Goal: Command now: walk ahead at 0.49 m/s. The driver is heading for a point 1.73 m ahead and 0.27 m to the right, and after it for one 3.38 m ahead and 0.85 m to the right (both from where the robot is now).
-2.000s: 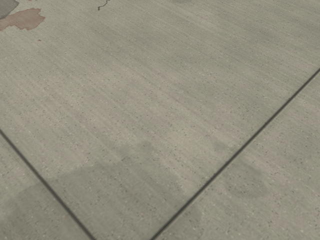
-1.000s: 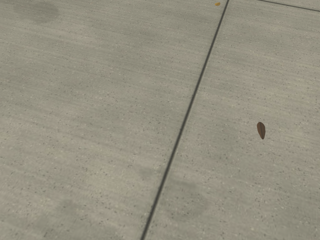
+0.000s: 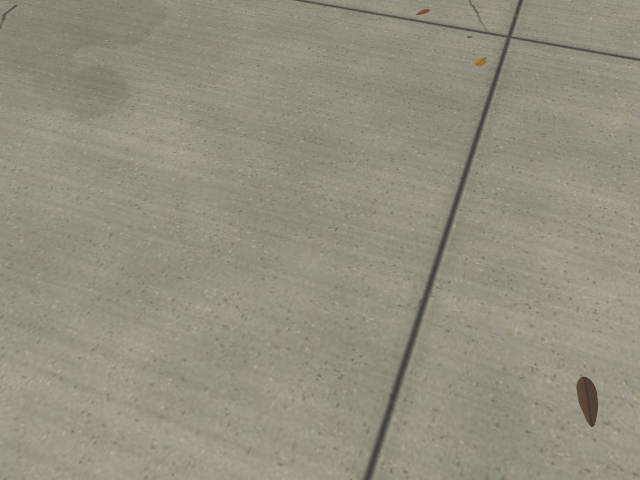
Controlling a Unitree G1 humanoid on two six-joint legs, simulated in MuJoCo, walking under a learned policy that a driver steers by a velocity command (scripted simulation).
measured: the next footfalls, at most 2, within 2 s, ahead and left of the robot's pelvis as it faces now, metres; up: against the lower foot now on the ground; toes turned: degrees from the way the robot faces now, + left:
left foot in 0.30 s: +0.36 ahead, +0.16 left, +0.00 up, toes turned +2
right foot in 0.86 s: +0.66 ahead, -0.08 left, +0.00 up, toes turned -2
